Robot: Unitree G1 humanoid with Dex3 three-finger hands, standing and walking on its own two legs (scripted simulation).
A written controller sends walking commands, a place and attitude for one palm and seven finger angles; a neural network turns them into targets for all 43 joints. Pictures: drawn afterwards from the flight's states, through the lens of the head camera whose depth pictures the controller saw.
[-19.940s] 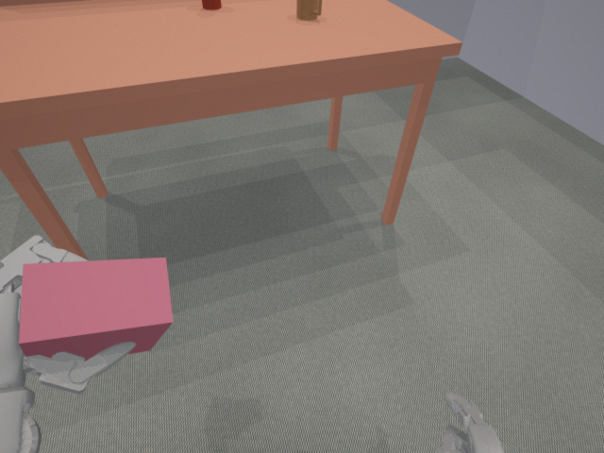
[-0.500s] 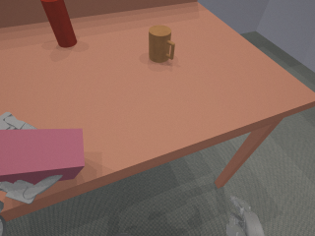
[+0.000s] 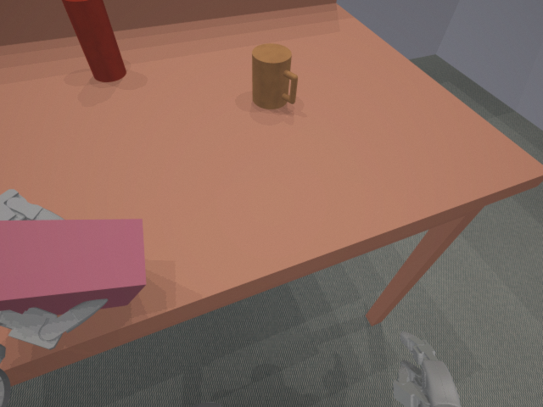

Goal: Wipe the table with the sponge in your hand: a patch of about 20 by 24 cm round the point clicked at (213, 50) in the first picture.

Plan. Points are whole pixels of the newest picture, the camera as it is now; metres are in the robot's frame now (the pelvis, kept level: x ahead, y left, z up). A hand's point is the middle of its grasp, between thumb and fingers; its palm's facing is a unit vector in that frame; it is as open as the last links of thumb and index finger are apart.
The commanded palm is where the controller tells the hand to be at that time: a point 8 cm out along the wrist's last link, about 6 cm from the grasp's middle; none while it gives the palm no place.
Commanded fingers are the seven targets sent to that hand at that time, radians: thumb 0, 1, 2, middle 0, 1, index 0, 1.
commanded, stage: shuffle to correct the standing spot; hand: left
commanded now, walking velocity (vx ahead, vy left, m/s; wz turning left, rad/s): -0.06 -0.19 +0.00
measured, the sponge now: (94, 270) +0.23 +0.21 +0.16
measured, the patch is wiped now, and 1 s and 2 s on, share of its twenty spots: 0.00 0.00 0.00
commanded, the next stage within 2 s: come to a stop and stand still in 0.76 s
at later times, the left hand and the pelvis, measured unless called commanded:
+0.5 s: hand (39, 276) +0.21 +0.24 +0.17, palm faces +0.35 -0.86 -0.38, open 10.1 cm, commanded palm +0.15 +0.29 +0.19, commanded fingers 0.00 0.10 1.30 -1.20 -1.60 -1.20 -1.60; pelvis -0.01 +0.01 +0.00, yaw +0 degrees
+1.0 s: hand out of the picture +0.24 +0.29 +0.19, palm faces +0.43 -0.79 -0.43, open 10.1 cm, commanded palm +0.16 +0.28 +0.19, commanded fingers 0.00 0.10 1.30 -1.20 -1.60 -1.20 -1.60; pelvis -0.01 +0.01 +0.00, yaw -2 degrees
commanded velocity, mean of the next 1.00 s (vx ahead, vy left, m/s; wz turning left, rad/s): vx -0.05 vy -0.16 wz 0.00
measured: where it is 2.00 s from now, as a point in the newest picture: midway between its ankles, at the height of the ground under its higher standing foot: outside the picture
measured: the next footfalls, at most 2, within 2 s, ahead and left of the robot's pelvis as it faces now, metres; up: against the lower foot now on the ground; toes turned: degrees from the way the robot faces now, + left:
none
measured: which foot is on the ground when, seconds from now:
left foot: down 0.00-1.00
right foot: down 0.00-1.00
